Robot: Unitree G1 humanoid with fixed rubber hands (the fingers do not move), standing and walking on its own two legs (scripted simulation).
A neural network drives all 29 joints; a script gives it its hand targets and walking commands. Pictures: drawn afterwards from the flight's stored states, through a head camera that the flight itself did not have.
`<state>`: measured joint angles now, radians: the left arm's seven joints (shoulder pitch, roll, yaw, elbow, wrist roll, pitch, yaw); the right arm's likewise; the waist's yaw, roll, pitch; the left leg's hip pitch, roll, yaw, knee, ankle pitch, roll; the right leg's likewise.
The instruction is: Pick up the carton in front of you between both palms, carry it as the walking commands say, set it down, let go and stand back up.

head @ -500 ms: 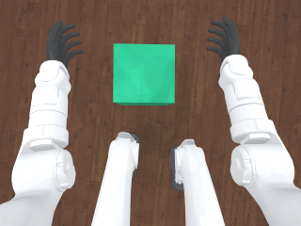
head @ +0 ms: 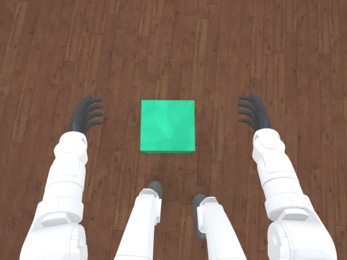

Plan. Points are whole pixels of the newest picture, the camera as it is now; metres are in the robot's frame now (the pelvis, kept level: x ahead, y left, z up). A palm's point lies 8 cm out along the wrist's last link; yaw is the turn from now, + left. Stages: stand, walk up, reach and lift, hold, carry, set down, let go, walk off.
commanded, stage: let go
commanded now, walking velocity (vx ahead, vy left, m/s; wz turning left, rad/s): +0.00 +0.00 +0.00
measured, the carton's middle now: (167, 129) +0.44 +0.05 -0.56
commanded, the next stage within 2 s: stand in 0.98 s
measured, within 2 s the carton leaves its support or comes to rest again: neither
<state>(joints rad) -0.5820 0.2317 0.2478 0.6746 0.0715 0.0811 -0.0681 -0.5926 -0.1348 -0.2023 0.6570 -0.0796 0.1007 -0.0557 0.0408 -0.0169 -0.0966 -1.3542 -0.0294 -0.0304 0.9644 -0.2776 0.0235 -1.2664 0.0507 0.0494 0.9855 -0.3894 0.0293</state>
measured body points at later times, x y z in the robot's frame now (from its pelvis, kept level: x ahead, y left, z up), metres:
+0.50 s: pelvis +0.06 -0.01 +0.09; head +0.13 -0.01 +0.53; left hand +0.23 +0.23 +0.00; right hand +0.26 -0.24 +0.00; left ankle +0.06 +0.10 -0.65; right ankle +0.02 -0.13 -0.65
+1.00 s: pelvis +0.06 -0.02 +0.09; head +0.07 -0.02 +0.54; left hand +0.22 +0.22 +0.01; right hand +0.24 -0.25 +0.01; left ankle +0.06 +0.10 -0.65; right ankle +0.02 -0.13 -0.65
